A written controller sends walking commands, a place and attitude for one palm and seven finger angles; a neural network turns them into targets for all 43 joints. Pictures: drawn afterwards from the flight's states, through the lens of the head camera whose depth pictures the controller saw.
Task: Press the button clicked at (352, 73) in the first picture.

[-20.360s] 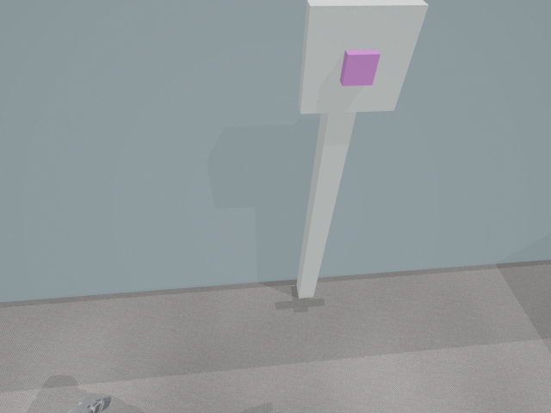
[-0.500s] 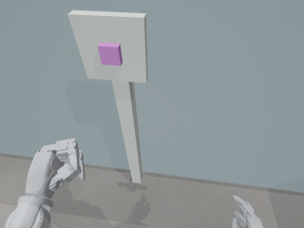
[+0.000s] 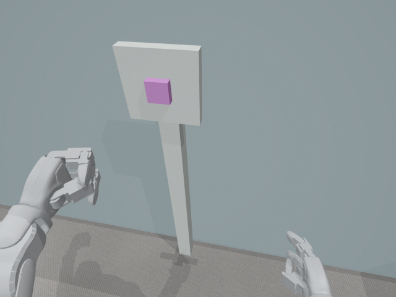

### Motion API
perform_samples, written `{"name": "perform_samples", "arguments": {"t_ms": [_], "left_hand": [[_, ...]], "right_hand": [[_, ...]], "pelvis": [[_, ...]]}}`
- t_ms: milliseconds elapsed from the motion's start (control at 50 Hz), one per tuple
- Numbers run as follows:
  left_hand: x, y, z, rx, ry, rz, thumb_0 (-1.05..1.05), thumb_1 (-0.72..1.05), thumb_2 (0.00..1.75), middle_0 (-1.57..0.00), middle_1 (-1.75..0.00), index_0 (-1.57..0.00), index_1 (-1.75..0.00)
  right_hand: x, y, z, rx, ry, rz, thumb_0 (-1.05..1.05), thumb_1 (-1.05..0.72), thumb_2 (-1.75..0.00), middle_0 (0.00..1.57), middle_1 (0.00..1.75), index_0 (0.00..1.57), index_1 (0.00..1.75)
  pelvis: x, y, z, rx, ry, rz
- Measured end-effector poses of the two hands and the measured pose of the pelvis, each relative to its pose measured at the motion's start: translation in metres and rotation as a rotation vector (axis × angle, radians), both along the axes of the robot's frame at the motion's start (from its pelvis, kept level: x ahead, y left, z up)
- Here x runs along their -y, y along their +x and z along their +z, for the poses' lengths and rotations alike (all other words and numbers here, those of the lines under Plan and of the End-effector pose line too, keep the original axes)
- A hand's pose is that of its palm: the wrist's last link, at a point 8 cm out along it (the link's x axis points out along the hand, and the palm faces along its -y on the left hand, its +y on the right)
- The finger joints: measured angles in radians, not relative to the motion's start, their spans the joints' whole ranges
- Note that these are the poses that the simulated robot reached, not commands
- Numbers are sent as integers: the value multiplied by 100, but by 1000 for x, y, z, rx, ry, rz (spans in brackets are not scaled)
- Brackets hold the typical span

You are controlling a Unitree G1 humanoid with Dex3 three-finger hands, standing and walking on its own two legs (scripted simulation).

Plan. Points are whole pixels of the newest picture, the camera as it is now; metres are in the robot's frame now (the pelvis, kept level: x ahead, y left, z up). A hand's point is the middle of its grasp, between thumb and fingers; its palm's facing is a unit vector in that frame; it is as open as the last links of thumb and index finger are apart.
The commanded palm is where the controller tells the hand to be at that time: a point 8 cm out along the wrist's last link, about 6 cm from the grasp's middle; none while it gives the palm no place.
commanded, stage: raise the hand and make a fist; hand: left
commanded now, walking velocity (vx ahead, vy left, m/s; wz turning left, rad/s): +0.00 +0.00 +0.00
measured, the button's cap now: (159, 90) +0.50 +0.16 +0.20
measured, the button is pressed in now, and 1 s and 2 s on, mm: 0 0 0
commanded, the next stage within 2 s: aim a knuckle at the button in 0.48 s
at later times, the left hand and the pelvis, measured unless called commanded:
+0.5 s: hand (84, 176) +0.22 +0.21 +0.21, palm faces +0.05 -0.99 -0.11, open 3.1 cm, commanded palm +0.19 +0.24 +0.20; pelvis -0.01 -0.02 +0.00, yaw +0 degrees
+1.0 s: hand (125, 160) +0.28 +0.17 +0.19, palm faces -0.05 -0.99 -0.09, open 3.1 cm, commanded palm +0.26 +0.22 +0.19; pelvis -0.01 -0.01 +0.00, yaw -1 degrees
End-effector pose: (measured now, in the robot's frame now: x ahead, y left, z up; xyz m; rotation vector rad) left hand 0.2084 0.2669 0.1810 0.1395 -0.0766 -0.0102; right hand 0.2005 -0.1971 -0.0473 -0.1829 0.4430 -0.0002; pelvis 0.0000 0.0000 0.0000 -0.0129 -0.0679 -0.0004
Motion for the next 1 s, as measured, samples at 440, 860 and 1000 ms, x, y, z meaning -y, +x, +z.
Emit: {"name": "perform_samples", "arguments": {"t_ms": [440,860,1000], "left_hand": [[14,-15,29,105,-16,21,1,89,90,-130,-150,-130,-150],[19,30,15,28,-60,23,1,89,90,-130,-150,-130,-150],[43,52,9,-1,-53,-47,1,90,90,-130,-150,-130,-150]], "right_hand": [[33,-23,-1,-16,-14,-50,1,-91,-89,20,30,20,29],[30,-23,-9,-36,-3,-68,1,-91,-89,20,30,20,30],[26,-25,-13,-57,5,-79,1,-91,-89,20,30,20,30]], "pelvis": [[15,-12,2,35,6,-8],[13,-13,1,26,8,-1],[9,-10,2,9,15,-12]]}}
